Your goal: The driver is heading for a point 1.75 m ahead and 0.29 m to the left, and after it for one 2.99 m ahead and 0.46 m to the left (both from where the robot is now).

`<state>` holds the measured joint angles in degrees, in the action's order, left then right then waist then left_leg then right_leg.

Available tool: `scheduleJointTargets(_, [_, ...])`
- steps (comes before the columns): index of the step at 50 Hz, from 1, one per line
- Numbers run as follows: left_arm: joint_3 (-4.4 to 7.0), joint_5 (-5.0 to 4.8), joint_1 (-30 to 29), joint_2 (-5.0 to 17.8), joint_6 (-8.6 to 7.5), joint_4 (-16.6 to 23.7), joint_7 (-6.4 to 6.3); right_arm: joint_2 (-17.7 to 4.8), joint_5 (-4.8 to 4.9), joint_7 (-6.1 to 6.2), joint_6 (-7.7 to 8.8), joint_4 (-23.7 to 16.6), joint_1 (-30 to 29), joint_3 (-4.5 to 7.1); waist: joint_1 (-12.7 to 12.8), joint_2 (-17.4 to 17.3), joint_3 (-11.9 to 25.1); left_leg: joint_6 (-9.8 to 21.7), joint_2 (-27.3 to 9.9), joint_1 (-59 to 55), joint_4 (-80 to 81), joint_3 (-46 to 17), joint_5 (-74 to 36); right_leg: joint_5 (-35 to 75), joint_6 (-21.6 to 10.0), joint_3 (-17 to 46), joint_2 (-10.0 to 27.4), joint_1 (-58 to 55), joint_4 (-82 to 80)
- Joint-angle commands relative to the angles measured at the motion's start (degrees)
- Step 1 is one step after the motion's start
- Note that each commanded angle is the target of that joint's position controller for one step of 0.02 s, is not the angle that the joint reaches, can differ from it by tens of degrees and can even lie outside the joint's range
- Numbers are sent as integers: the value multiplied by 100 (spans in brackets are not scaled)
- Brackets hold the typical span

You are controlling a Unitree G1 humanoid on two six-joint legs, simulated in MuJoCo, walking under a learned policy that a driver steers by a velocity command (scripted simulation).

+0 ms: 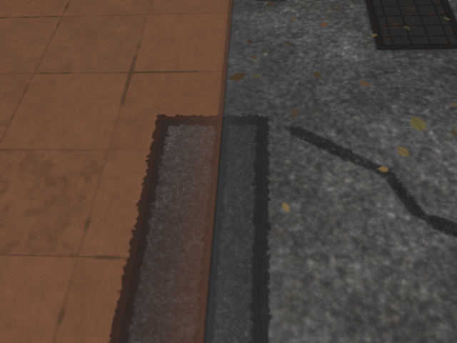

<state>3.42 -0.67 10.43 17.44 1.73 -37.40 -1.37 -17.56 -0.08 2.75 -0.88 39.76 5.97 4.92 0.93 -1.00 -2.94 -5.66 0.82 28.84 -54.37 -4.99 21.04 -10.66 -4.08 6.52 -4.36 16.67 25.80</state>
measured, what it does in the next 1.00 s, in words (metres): steps to the left, turning left: left foot, then left foot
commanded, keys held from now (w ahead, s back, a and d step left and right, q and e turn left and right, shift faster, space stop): e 0.04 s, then q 0.64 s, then w+q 0.20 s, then w+e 0.12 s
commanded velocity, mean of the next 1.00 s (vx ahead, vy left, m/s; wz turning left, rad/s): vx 0.07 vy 0.00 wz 0.25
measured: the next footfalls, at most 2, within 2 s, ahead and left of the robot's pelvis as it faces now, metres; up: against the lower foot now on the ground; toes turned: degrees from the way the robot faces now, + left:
left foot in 0.20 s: +0.07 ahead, +0.15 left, +0.00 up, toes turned -6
left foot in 0.82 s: +0.01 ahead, +0.18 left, +0.00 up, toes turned +17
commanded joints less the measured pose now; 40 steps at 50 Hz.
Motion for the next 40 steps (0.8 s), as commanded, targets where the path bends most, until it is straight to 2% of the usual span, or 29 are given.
scheduleJointTargets(1, [314,8,-146,1037,-16,432,-62,-388,13,-34,108,-371,-127,88,22,857,705,-26,43,51,646,-102,-123,729,-902,1691,1320,-744,-645])
scheduleJointTargets(3, [301,36,-232,1005,10,460,-40,-434,33,-76,143,-324,-17,96,17,923,725,12,16,-197,944,-65,-121,533,-895,1761,1346,-648,-607])
scheduleJointTargets(5, [231,83,-256,849,24,450,-7,-433,44,-127,174,-278,66,77,97,966,823,63,-83,-593,1203,57,-114,742,-885,1736,1383,-572,-478])
scheduleJointTargets(7, [100,114,-297,585,28,374,22,-307,34,-194,211,-261,137,20,54,920,846,160,-185,-1110,1807,131,-301,850,-808,1669,1359,-457,-349])
scheduleJointTargets(8, [7,115,-380,390,17,323,38,-161,9,-240,241,-200,276,-32,-90,853,834,243,-206,-1615,2557,191,-818,715,-671,1525,1255,-289,-289])
scheduleJointTargets(9, [-62,137,-174,230,-17,184,62,-87,-57,-276,266,-180,271,-82,-107,732,752,344,-232,-2042,3305,125,-1519,434,-434,1360,1088,-154,-309])
scheduleJointTargets(10, [-72,243,101,220,-81,79,77,-369,-132,-268,279,-237,206,-57,78,328,714,520,-634,-2320,3299,-396,-2319,-106,-134,1061,811,8,-58])
scheduleJointTargets(11, [-34,322,520,318,-144,27,96,-731,-151,-245,280,-341,-29,-18,531,-471,658,922,-1049,-2118,3163,-882,-2887,-820,132,533,345,1,168])
scheduleJointTargets(12, [-14,322,331,385,-163,23,74,-610,-141,-265,279,-306,-184,-39,476,-803,563,1259,-1099,-1385,3386,-1074,-1791,-707,369,239,284,-468,49])
scheduleJointTargets(13, [47,281,-14,604,-159,20,38,-552,-91,-287,282,-340,-178,-43,252,-717,347,1193,-907,-1158,3508,-1062,-1102,-540,438,159,259,-574,148])
scheduleJointTargets(14, [81,241,-216,625,-140,53,2,-620,-64,-280,287,-292,-68,-31,151,-713,319,1096,-847,-1100,3537,-1086,-892,-434,421,83,244,-595,267])
scheduleJointTargets(16, [87,214,-239,534,-96,104,-42,-783,10,-247,298,-306,29,5,113,-854,229,1095,-850,-1124,3487,-1291,-1051,-352,395,-4,243,-465,338])
scheduleJointTargets(21, [153,143,-112,357,-196,89,-21,-810,92,-117,131,-500,199,64,-15,-571,497,1259,-743,-1314,3039,-1610,-1625,-283,358,-240,231,-353,450])
scheduleJointTargets(23, [213,130,-30,400,-212,83,6,-781,113,-102,61,-636,157,79,-34,-245,547,1161,-508,-1095,2722,-1487,-1585,-119,240,-141,379,-516,280])
scheduleJointTargets(24, [253,131,9,475,-208,84,13,-741,124,-105,37,-704,148,76,-56,51,547,1035,-309,-886,2441,-1269,-1431,-30,109,56,577,-635,75])
scheduleJointTargets(25, [293,141,90,574,-197,79,12,-678,130,-114,20,-760,160,62,-60,433,541,857,-55,-552,2006,-931,-1130,124,-129,421,925,-833,-192])
scheduleJointTargets(26, [332,167,190,716,-192,76,10,-598,119,-137,5,-798,217,42,-47,909,524,658,226,-128,1404,-515,-622,559,-549,1071,1570,-1070,-503])
scheduleJointTargets(27, [332,186,90,768,-211,133,-18,-595,93,-168,-2,-815,281,58,-53,1391,578,510,267,178,418,-121,791,1330,-1095,1708,2366,-1143,-675])
scheduleJointTargets(28, [290,206,115,696,-242,211,-58,-799,94,-193,-11,-825,238,147,36,1138,582,377,79,467,-823,-106,1518,2068,-1470,1939,2806,-1110,-709])
scheduleJointTargets(29, [260,179,-14,655,-259,252,-98,-848,128,-217,-44,-782,302,200,-63,646,556,310,-59,537,-1391,-185,1444,2275,-1438,1643,2761,-1027,-629])
scheduleJointTargets(30, [265,114,-222,680,-255,260,-114,-700,156,-232,-95,-741,368,162,-162,451,444,267,-211,574,-1222,-158,1153,2101,-1180,1135,2476,-982,-597])
scheduleJointTargets(32, [310,83,-255,827,-201,211,-125,-429,147,-259,-137,-799,186,45,-26,604,356,175,-317,519,-629,173,626,2149,-939,424,2061,-1051,-598])
scheduleJointTargets(34, [338,94,-270,887,-101,195,-117,-332,157,-347,-135,-913,96,-26,47,851,529,172,-323,-86,160,484,454,2299,-847,-121,1858,-958,-501])
scheduleJointTargets(36, [391,24,-65,1025,-64,139,-70,-424,200,-404,-144,-971,98,-23,169,990,734,279,-257,-550,899,733,283,1121,-800,-240,1938,-920,-630])
scheduleJointTargets(37, [405,-34,6,1077,-79,105,-34,-488,205,-420,-150,-970,173,-3,151,994,732,375,-194,-788,1275,852,150,287,-758,-234,1981,-796,-683])
scheduleJointTargets(38, [399,-98,-35,1089,-106,87,2,-519,195,-430,-148,-905,393,24,3,931,696,515,-103,-1192,1817,1002,-167,-515,-654,-300,1977,-548,-630])
scheduleJointTargets(39, [364,-127,-59,983,-141,56,32,-562,182,-419,-139,-739,774,70,-169,831,675,659,66,-1800,2283,1138,-338,-1172,-492,-466,1874,-144,-377])
scheduleJointTargets(40, [281,-66,61,692,-183,-5,72,-708,199,-374,-113,-516,1314,161,-317,409,723,828,163,-2615,2576,987,-169,-1759,-240,-841,1610,442,370])
Velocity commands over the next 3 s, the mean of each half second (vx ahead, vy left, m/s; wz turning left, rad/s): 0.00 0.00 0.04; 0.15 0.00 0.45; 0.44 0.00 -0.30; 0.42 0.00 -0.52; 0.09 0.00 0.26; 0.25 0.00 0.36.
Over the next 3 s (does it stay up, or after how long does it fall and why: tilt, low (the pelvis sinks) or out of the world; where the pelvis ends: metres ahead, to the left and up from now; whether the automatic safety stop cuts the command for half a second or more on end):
stays up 0.75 0.27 0.00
